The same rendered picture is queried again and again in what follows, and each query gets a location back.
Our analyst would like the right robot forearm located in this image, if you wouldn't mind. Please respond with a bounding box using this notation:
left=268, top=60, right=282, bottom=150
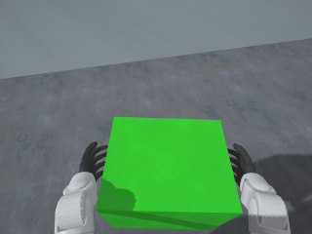
left=239, top=173, right=292, bottom=234

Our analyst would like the left robot hand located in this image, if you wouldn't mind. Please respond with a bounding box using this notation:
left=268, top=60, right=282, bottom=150
left=79, top=141, right=108, bottom=181

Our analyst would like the carton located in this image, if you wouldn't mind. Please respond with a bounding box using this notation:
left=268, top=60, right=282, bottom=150
left=96, top=117, right=243, bottom=230

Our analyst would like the left robot forearm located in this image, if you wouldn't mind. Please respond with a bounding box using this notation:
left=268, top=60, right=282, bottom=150
left=55, top=172, right=98, bottom=234

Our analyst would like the right robot hand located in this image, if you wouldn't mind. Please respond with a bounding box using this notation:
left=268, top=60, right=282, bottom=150
left=227, top=143, right=255, bottom=187

